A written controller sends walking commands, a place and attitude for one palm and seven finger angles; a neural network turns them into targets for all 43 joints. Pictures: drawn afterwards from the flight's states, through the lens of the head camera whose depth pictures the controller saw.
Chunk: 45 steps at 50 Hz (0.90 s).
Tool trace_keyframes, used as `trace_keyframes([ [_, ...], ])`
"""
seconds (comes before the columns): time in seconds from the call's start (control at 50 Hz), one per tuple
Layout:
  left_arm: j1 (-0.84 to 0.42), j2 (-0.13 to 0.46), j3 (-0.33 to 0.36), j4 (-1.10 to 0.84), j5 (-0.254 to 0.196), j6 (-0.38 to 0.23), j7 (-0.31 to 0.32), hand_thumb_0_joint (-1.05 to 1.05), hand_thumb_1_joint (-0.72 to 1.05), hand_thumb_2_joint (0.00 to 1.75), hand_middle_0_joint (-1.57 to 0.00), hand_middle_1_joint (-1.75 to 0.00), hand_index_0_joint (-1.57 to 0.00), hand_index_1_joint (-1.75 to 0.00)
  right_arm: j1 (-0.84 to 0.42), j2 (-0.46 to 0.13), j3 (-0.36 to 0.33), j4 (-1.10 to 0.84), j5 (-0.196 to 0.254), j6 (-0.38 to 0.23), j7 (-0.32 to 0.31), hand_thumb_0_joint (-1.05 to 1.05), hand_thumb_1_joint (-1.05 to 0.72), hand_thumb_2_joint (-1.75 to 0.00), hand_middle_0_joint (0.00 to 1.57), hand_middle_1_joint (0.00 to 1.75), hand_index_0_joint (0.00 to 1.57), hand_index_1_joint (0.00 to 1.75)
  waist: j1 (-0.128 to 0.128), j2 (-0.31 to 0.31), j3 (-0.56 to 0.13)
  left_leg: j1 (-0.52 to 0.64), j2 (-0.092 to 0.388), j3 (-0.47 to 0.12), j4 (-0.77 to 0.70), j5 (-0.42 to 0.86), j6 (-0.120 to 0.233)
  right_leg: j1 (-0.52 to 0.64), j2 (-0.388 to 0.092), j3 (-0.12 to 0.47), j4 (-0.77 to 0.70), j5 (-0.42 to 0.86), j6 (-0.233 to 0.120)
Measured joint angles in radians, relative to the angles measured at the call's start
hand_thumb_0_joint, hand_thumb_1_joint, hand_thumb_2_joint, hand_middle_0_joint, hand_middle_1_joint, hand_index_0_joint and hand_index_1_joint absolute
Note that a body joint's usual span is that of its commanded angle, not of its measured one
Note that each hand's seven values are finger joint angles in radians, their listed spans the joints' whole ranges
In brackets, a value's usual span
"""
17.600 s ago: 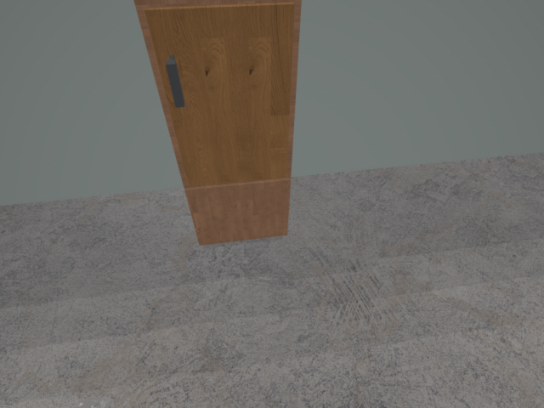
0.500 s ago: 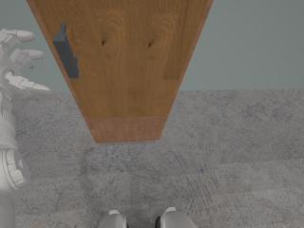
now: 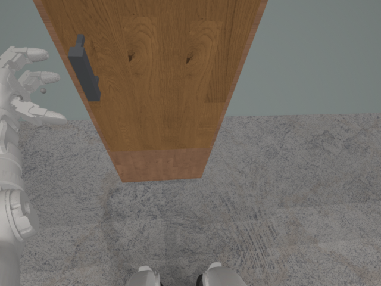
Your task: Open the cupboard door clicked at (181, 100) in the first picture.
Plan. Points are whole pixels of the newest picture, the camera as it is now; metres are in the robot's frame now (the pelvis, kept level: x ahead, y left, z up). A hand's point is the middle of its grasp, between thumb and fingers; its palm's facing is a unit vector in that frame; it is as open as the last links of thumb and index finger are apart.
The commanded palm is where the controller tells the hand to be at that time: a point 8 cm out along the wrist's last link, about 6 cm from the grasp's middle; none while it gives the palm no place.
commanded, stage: slide the fingers in behind the handle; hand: left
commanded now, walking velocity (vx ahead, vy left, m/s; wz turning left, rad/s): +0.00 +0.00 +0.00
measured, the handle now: (87, 69) +0.54 +0.18 +0.10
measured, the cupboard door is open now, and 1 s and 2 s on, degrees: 0 0 0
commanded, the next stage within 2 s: close the thumb around the handle in 1.54 s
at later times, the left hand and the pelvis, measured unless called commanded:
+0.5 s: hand (69, 87) +0.49 +0.21 +0.09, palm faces +0.02 -1.00 +0.00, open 13.9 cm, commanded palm +0.47 +0.25 +0.09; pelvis +0.00 -0.01 +0.00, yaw +1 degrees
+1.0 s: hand (83, 90) +0.49 +0.19 +0.09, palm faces +0.03 -1.00 -0.01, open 13.9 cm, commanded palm +0.48 +0.21 +0.09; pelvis +0.00 -0.01 +0.00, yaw +2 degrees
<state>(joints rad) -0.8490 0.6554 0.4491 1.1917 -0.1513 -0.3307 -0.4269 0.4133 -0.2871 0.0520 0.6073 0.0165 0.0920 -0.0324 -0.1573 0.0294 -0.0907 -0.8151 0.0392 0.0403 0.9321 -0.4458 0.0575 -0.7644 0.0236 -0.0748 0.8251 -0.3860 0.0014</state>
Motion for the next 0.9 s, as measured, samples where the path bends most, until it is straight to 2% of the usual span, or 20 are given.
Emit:
trace_keyframes([
  [0.12, -0.025, -0.039, -0.037, -0.014, -0.006, -0.016, 0.011, -0.01, -0.50, 0.30, -0.30, -1.20, -0.30, -1.20, -0.011, -0.002, -0.006, 0.018, -0.005, -0.013, -0.002, 0.01, -0.90, -0.90, 0.20, 0.30, 0.21, 0.30, 0.003, -0.004, 0.003, -0.015, -0.006, -0.013, 0.009, 0.004, -0.003, -0.009, -0.005, -0.013, 0.009, -0.002, -0.003],
  [0.26, -0.041, -0.065, -0.031, -0.013, 0.020, -0.002, 0.059, -0.01, -0.50, 0.30, -0.30, -1.20, -0.30, -1.20, -0.022, -0.003, -0.010, 0.008, -0.009, -0.024, 0.002, 0.01, -0.90, -0.90, 0.20, 0.30, 0.21, 0.30, -0.013, -0.004, 0.002, -0.026, -0.004, -0.009, 0.013, 0.004, -0.005, -0.024, -0.004, -0.009, 0.018, -0.003, -0.005],
  [0.36, 0.000, -0.086, -0.031, -0.048, 0.020, -0.018, 0.093, -0.01, -0.50, 0.30, -0.30, -1.20, -0.30, -1.21, -0.008, 0.004, -0.013, 0.007, -0.010, -0.023, 0.012, 0.01, -0.90, -0.90, 0.20, 0.30, 0.20, 0.30, -0.004, 0.003, -0.004, -0.010, 0.000, 0.000, 0.004, 0.003, -0.006, -0.015, 0.000, 0.000, 0.014, -0.002, -0.006],
  [0.54, -0.042, -0.090, -0.049, 0.003, 0.018, -0.013, 0.110, -0.01, -0.50, 0.30, -0.30, -1.20, -0.32, -1.23, -0.006, 0.014, -0.005, 0.019, -0.007, -0.027, 0.012, 0.01, -0.90, -0.90, 0.20, 0.30, 0.21, 0.30, -0.007, 0.005, 0.001, -0.005, -0.003, -0.009, 0.003, 0.006, -0.011, -0.009, -0.002, -0.008, 0.019, -0.007, -0.012],
  [0.68, -0.063, -0.094, -0.072, 0.005, 0.016, -0.022, 0.128, -0.01, -0.50, 0.30, -0.30, -1.21, -0.32, -1.24, -0.003, 0.009, -0.012, 0.031, -0.011, -0.037, 0.016, 0.01, -0.90, -0.90, 0.20, 0.30, 0.21, 0.30, 0.002, 0.003, 0.004, -0.024, -0.005, -0.016, 0.010, 0.009, -0.015, -0.027, -0.005, -0.014, 0.030, -0.009, -0.016],
  [0.82, -0.069, -0.120, -0.095, 0.002, 0.005, -0.020, 0.140, -0.01, -0.50, 0.30, -0.30, -1.20, -0.31, -1.24, -0.003, 0.004, -0.019, 0.041, -0.012, -0.044, 0.018, 0.01, -0.90, -0.90, 0.20, 0.30, 0.20, 0.30, 0.003, -0.001, 0.003, -0.028, -0.007, -0.024, 0.012, 0.010, -0.018, -0.028, -0.005, -0.022, 0.031, -0.011, -0.019],
  [0.9, -0.070, -0.135, -0.118, -0.012, 0.016, -0.022, 0.167, -0.01, -0.50, 0.30, -0.30, -1.21, -0.30, -1.25, -0.002, 0.004, -0.025, 0.044, -0.016, -0.051, 0.022, 0.01, -0.90, -0.90, 0.20, 0.30, 0.20, 0.30, 0.006, 0.000, 0.001, -0.033, -0.009, -0.030, 0.015, 0.010, -0.019, -0.030, -0.008, -0.028, 0.033, -0.013, -0.020],
])
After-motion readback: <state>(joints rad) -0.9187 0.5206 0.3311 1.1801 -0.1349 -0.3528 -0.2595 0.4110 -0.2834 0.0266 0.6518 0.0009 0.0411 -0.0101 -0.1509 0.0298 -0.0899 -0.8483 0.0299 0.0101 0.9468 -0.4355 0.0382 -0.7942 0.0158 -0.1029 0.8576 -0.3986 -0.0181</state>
